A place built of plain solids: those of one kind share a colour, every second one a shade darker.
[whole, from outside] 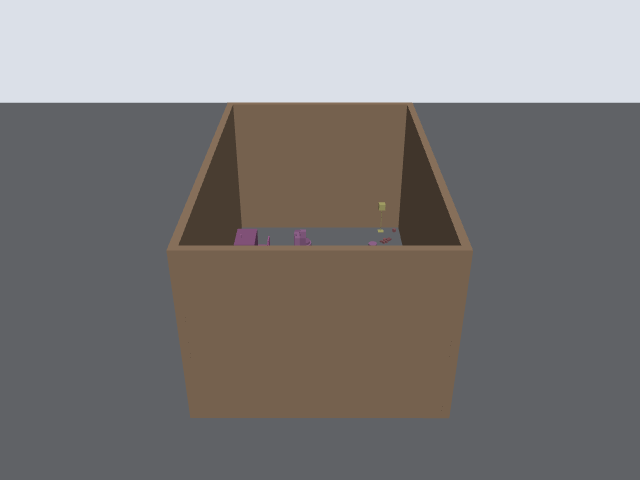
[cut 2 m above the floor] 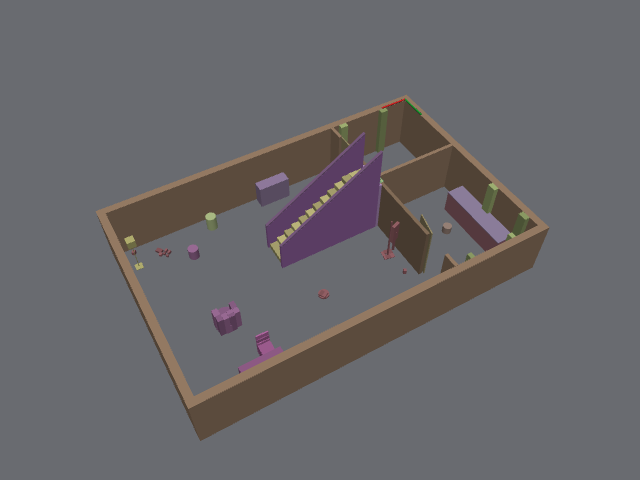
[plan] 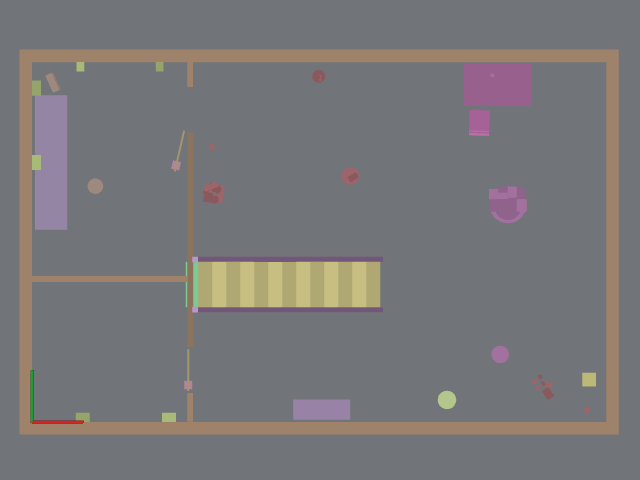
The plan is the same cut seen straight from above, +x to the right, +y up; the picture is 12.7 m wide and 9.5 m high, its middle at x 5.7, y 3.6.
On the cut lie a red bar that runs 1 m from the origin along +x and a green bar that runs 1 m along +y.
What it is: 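A dwelling of one tall room, 11.4 x 7.1 m inside and 5.6 m high, with a sleeping gallery 2.52 m up across one short end and a free-standing straight stair of 14 risers to it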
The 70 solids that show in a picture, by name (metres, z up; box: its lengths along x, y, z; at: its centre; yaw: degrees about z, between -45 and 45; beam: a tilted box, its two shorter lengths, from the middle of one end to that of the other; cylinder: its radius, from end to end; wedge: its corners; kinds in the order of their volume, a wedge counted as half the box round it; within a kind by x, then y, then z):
{
 "wall_1": {"box": [0.25, 7.62, 5.8], "at": [-0.12, 3.56, 2.85]},
 "wall_2": {"box": [3.07, 0.12, 2.42], "at": [1.54, 2.83, 1.16]},
 "wall_3": {"box": [0.12, 0.58, 2.42], "at": [3.13, 0.29, 1.16]},
 "wall_4": {"box": [0.12, 4.25, 2.42], "at": [3.13, 3.6, 1.16]},
 "wall_5": {"box": [0.12, 0.49, 2.42], "at": [3.13, 6.87, 1.16]},
 "wall_6": {"box": [11.86, 0.25, 5.8], "at": [5.68, -0.12, 2.85]},
 "wall_7": {"box": [11.86, 0.25, 5.8], "at": [5.68, 7.24, 2.85]},
 "wall_8": {"box": [0.25, 7.62, 5.8], "at": [11.49, 3.56, 2.85]},
 "step_1": {"box": [0.52, 0.9, 2.39], "at": [3.31, 2.72, 1.15]},
 "step_2": {"box": [0.8, 0.9, 2.21], "at": [3.45, 2.72, 1.05]},
 "step_3": {"box": [0.83, 0.9, 2.03], "at": [3.71, 2.72, 0.96]},
 "step_4": {"box": [0.83, 0.9, 1.85], "at": [3.98, 2.72, 0.88]},
 "step_5": {"box": [0.83, 0.9, 1.67], "at": [4.26, 2.72, 0.79]},
 "step_6": {"box": [0.83, 0.9, 1.49], "at": [4.54, 2.72, 0.69]},
 "step_7": {"box": [0.83, 0.9, 1.31], "at": [4.81, 2.72, 0.6]},
 "step_8": {"box": [0.83, 0.9, 1.13], "at": [5.09, 2.72, 0.52]},
 "step_9": {"box": [0.83, 0.9, 0.95], "at": [5.37, 2.72, 0.42]},
 "step_10": {"box": [0.83, 0.9, 0.77], "at": [5.65, 2.72, 0.34]},
 "step_11": {"box": [0.83, 0.9, 0.59], "at": [5.92, 2.72, 0.24]},
 "step_12": {"box": [0.83, 0.9, 0.41], "at": [6.2, 2.72, 0.15]},
 "step_13": {"box": [0.83, 0.9, 0.23], "at": [6.48, 2.72, 0.07]},
 "kitchen_units_units_1": {"box": [0.62, 2.66, 0.89], "at": [0.37, 5.13, 0.4]},
 "guard_panel_1": {"wedge": [[3.28, 2.17, -0.05], [3.28, 2.17, 3.42], [3.28, 2.27, -0.05], [3.28, 2.27, 3.42], [6.95, 2.17, -0.05], [6.95, 2.17, 1.05], [6.95, 2.27, -0.05], [6.95, 2.27, 1.05]]},
 "guard_panel_2": {"wedge": [[3.28, 3.17, -0.05], [3.28, 3.17, 3.42], [3.28, 3.27, -0.05], [3.28, 3.27, 3.42], [6.95, 3.17, -0.05], [6.95, 3.17, 1.05], [6.95, 3.27, -0.05], [6.95, 3.27, 1.05]]},
 "slotfit_loft_table_1": {"box": [1.34, 0.85, 0.8], "at": [9.22, 6.68, 0.35]},
 "guard_cap_1": {"wedge": [[3.28, 2.17, 3.42], [3.28, 2.17, 3.47], [3.28, 2.27, 3.42], [3.28, 2.27, 3.47], [6.95, 2.17, 1.05], [6.95, 2.17, 1.1], [6.95, 2.27, 1.05], [6.95, 2.27, 1.1]]},
 "guard_cap_2": {"wedge": [[3.28, 3.17, 3.42], [3.28, 3.17, 3.47], [3.28, 3.27, 3.42], [3.28, 3.27, 3.47], [6.95, 3.17, 1.05], [6.95, 3.17, 1.1], [6.95, 3.27, 1.05], [6.95, 3.27, 1.1]]},
 "curtains_1": {"box": [0.18, 0.3, 2.18], "at": [0.09, 5.13, 1.15]},
 "curtains_2": {"box": [0.18, 0.3, 2.18], "at": [0.09, 6.6, 1.15]},
 "curtains_3": {"box": [0.15, 0.19, 2.16], "at": [0.96, 7.03, 1.14]},
 "curtains_4": {"box": [0.28, 0.18, 2.2], "at": [1.0, 0.09, 1.16]},
 "curtains_5": {"box": [0.15, 0.19, 2.16], "at": [2.53, 7.03, 1.14]},
 "curtains_6": {"box": [0.28, 0.18, 2.2], "at": [2.71, 0.09, 1.16]},
 "head_base_1": {"box": [0.25, 0.9, 2.47], "at": [3.16, 2.72, 1.19]},
 "slotfit_known_1": {"box": [0.17, 0.25, 0.82], "at": [9.13, 4.28, 0.36]},
 "slotfit_known_2": {"box": [0.17, 0.2, 0.82], "at": [9.13, 4.51, 0.36]},
 "slotfit_known_3": {"cylinder": 0.17, "from": [9.27, 1.34, -0.05], "to": [9.27, 1.34, 0.4]},
 "slotfit_known_4": {"box": [0.2, 0.12, 0.82], "at": [9.32, 4.47, 0.36]},
 "slotfit_known_5": {"box": [0.2, 0.12, 0.82], "at": [9.32, 4.6, 0.36]},
 "slotfit_known_6": {"cylinder": 0.27, "from": [9.42, 4.26, -0.05], "to": [9.42, 4.26, 0.45]},
 "slotfit_known_7": {"cylinder": 0.37, "from": [9.42, 4.3, -0.05], "to": [9.42, 4.3, 0.35]},
 "slotfit_known_8": {"box": [0.17, 0.23, 0.82], "at": [9.51, 4.55, 0.36]},
 "slotfit_known_9": {"box": [0.17, 0.23, 0.82], "at": [9.68, 4.52, 0.36]},
 "slotfit_known_10": {"box": [0.2, 0.25, 0.82], "at": [9.69, 4.28, 0.36]},
 "slotfit_wall_table_1": {"box": [1.13, 0.41, 0.9], "at": [5.73, 0.24, 0.4]},
 "doorleaf_door_1": {"box": [0.042, 0.83, 2.08], "at": [2.92, 5.36, 0.99], "yaw": -13.1},
 "doorleaf_door_2": {"box": [0.044, 0.83, 2.07], "at": [3.09, 1.03, 0.99]},
 "slotfit_loft_chair_1": {"box": [0.4, 0.05, 0.92], "at": [8.85, 5.69, 0.41], "yaw": -1.8},
 "slotfit_loft_chair_2": {"box": [0.4, 0.025, 0.75], "at": [8.85, 5.73, 0.33], "yaw": -1.8},
 "slotfit_loft_chair_3": {"box": [0.4, 0.46, 0.5], "at": [8.86, 5.94, 0.2], "yaw": -1.8},
 "clutter_clhall_1": {"box": [0.17, 0.2, 0.07], "at": [3.49, 4.45, -0.01], "yaw": -8.6},
 "clutter_clhall_2": {"box": [0.3, 0.11, 0.75], "at": [3.55, 4.66, 1.25], "yaw": 21.4},
 "clutter_clhall_3": {"box": [0.05, 0.05, 1.72], "at": [3.61, 4.53, 0.81], "yaw": -8.6},
 "clutter_clhall_4": {"cylinder": 0.08, "from": [3.62, 4.4, -0.05], "to": [3.62, 4.4, 0.02]},
 "clutter_clhall_5": {"cylinder": 0.1, "from": [3.65, 4.61, -0.05], "to": [3.65, 4.61, 0.02]},
 "clutter_clhall_6": {"cylinder": 0.13, "from": [5.67, 6.84, -0.05], "to": [5.67, 6.84, 0.49]},
 "clutter_clhall_7": {"box": [0.21, 0.11, 0.16], "at": [6.29, 4.94, 0.03], "yaw": 31.3},
 "clutter_clhall_8": {"cylinder": 0.18, "from": [6.3, 4.87, -0.05], "to": [6.3, 4.87, 0.06]},
 "clutter_clhall_9": {"box": [0.2, 0.12, 0.16], "at": [6.36, 4.84, 0.03], "yaw": 31.3},
 "clutter_clhall_10": {"box": [0.16, 0.22, 0.13], "at": [10.21, 0.56, 0.01], "yaw": 35.6},
 "clutter_kitchen_1": {"box": [0.14, 0.38, 0.5], "at": [0.4, 6.71, 0.2], "yaw": 24.0},
 "clutter_kitchen_2": {"box": [0.17, 0.38, 0.3], "at": [0.42, 6.72, 0.1], "yaw": 24.0},
 "clutter_kitchen_3": {"cylinder": 0.15, "from": [1.25, 4.66, -0.05], "to": [1.25, 4.66, 0.27]},
 "kitchen_units_worktop_1": {"box": [0.64, 2.66, 0.04], "at": [0.38, 5.13, 0.86]},
 "slotfit_hallpiece_corner_1": {"cylinder": 0.18, "from": [8.21, 0.43, -0.05], "to": [8.21, 0.43, 0.54]},
 "post_1": {"box": [0.12, 0.11, 2.4], "at": [3.23, 3.21, 1.15]},
 "slotfit_corner_1": {"box": [0.25, 0.25, 0.07], "at": [11.03, 0.84, -0.01]},
 "slotfit_corner_2": {"box": [0.27, 0.27, 0.27], "at": [11.03, 0.84, 1.25]},
 "doorfit_door_1": {"box": [0.16, 0.17, 0.06], "at": [2.85, 5.08, 1.02], "yaw": -13.1},
 "doorfit_door_2": {"box": [0.16, 0.17, 0.06], "at": [3.09, 0.73, 1.05]}
}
